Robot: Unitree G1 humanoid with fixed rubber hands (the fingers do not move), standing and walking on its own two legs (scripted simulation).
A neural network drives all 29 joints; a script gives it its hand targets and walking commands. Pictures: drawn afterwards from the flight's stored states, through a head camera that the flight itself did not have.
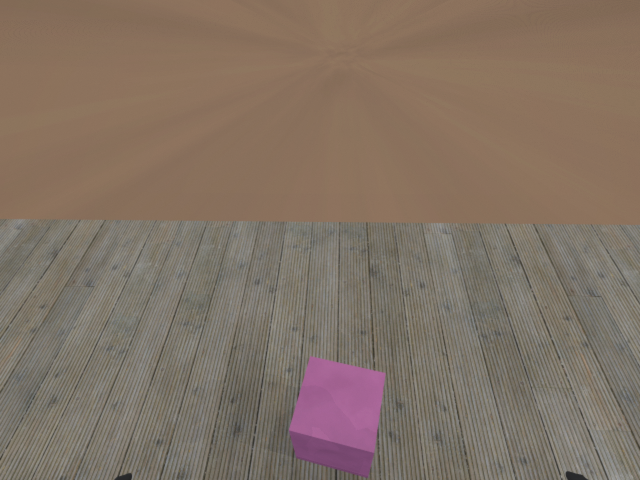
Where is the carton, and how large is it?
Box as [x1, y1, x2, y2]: [289, 356, 385, 477]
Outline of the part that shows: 310,356 289,428 296,457 367,477 374,450 385,373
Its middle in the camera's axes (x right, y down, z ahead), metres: +0.06 +0.49 +1.08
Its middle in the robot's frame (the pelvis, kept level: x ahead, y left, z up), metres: +0.43 +0.00 -0.66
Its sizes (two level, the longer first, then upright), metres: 0.210 0.200 0.250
